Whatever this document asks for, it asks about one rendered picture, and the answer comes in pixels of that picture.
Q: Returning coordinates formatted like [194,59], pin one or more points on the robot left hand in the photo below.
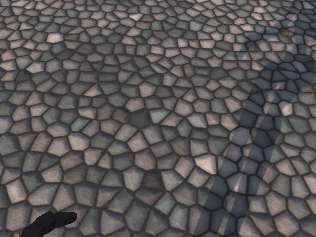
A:
[47,222]

